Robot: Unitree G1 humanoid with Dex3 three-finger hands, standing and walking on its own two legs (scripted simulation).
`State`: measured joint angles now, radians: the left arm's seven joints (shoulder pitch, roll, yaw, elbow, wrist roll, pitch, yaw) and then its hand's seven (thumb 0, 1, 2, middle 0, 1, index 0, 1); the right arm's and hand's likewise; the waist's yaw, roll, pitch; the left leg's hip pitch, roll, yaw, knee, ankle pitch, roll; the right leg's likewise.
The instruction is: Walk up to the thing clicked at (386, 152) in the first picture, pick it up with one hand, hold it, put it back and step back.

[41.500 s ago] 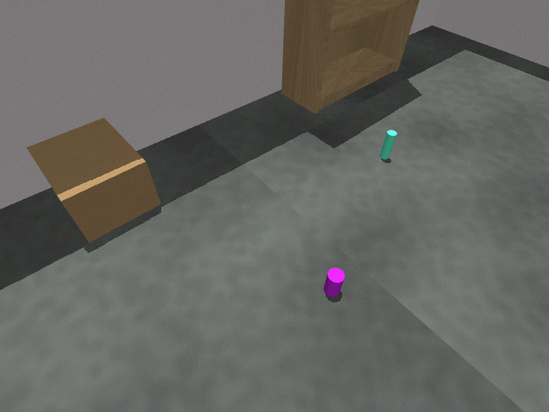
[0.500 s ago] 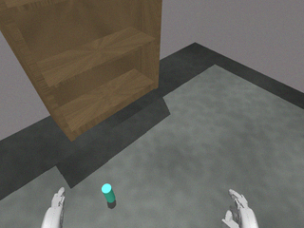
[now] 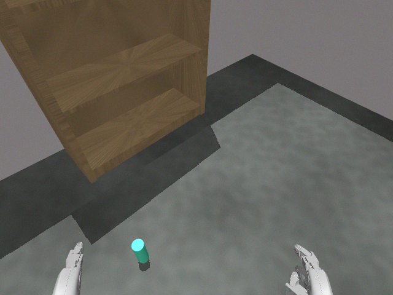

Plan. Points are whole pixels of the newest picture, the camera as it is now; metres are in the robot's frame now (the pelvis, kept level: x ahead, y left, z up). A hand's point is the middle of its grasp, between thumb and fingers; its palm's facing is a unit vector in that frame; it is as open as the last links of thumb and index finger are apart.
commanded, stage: home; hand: left
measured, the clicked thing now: (140, 251) +0.44 +0.23 -0.64
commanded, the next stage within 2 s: stand in 0.22 s
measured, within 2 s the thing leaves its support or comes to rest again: neither
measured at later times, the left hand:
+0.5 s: hand (101, 287) +0.18 +0.18 -0.05, palm faces +0.12 -0.95 -0.29, open 16.2 cm
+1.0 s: hand out of the picture +0.09 +0.25 -0.11, palm faces -0.01 -0.93 -0.37, open 7.6 cm
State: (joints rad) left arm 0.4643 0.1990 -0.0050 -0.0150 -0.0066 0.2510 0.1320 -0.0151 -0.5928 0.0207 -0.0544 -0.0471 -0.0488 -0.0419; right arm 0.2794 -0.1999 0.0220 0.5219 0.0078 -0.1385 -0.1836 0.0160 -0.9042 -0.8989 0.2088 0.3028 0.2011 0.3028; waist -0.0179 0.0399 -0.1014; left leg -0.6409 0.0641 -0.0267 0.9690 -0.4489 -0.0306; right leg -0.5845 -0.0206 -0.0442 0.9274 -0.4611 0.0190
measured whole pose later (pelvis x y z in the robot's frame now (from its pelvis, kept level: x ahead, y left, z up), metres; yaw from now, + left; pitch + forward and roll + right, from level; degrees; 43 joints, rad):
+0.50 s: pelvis +0.01 +0.00 +0.00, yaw +0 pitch +7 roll -2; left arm 0.47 0.20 0.00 -0.02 -0.01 0.26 0.13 -0.01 -0.39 0.22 -0.14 -0.18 -0.13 -0.17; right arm 0.28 -0.20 0.02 0.52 0.01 -0.13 -0.18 0.02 -0.90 -0.90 0.21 0.30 0.20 0.30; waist -0.02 0.04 -0.10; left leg -0.64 0.06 -0.03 0.97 -0.46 -0.03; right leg -0.58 -0.02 -0.05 0.92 -0.47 0.02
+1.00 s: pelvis +0.00 +0.00 +0.03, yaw +0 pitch -1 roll +0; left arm 0.24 0.33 0.02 0.79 0.05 0.01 0.02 0.00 0.86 0.89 -0.21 -0.30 -0.20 -0.30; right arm 0.21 -0.32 -0.05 0.89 -0.05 -0.01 -0.01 0.01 -0.91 -0.90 0.21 0.30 0.20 0.30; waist 0.01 0.00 0.03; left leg -0.37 0.03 0.00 0.74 -0.35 -0.01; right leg -0.34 -0.05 -0.03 0.74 -0.39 0.03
